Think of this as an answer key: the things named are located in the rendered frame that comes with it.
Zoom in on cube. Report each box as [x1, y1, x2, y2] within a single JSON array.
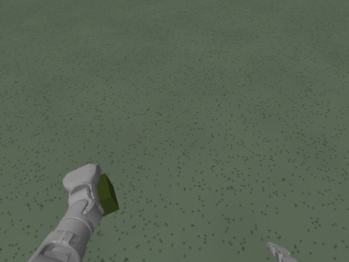
[[97, 173, 119, 216]]

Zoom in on left robot arm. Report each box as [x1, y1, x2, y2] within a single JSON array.
[[28, 182, 102, 262]]

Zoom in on left robot hand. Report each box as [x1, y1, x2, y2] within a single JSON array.
[[63, 163, 104, 215]]

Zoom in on right robot hand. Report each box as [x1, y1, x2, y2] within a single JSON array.
[[266, 242, 298, 262]]

